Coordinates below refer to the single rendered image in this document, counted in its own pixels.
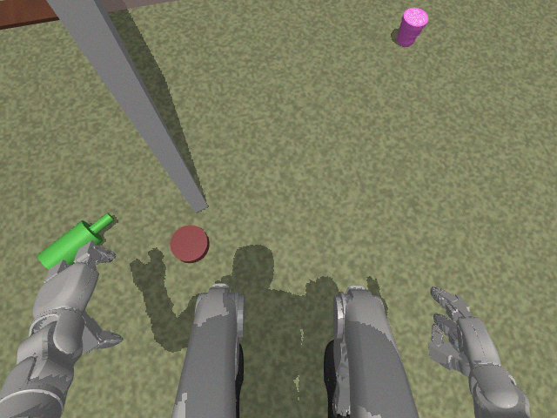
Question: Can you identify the right robot arm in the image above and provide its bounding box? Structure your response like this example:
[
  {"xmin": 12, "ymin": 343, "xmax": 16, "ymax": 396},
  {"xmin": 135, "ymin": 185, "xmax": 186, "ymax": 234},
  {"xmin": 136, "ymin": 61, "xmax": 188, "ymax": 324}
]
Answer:
[{"xmin": 469, "ymin": 365, "xmax": 531, "ymax": 418}]

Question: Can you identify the left robot hand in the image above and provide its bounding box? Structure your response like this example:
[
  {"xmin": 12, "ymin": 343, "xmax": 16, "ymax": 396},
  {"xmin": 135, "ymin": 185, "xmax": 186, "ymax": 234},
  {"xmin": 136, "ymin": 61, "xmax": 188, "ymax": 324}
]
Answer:
[{"xmin": 32, "ymin": 240, "xmax": 124, "ymax": 354}]

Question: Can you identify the right robot hand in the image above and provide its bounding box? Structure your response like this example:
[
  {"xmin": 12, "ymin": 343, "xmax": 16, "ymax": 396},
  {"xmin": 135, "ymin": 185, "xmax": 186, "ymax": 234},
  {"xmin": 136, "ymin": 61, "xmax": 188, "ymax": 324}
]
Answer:
[{"xmin": 428, "ymin": 287, "xmax": 502, "ymax": 379}]

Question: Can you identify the right robot foot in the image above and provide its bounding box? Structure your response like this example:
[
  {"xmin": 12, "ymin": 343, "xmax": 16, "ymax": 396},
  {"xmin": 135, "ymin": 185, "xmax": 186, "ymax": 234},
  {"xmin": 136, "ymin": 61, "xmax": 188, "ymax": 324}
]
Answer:
[{"xmin": 324, "ymin": 340, "xmax": 350, "ymax": 418}]

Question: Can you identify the left robot arm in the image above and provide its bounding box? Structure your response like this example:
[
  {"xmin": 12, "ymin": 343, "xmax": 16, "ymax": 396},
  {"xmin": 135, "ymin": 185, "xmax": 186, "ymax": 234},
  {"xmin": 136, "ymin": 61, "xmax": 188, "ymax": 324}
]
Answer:
[{"xmin": 0, "ymin": 309, "xmax": 85, "ymax": 418}]

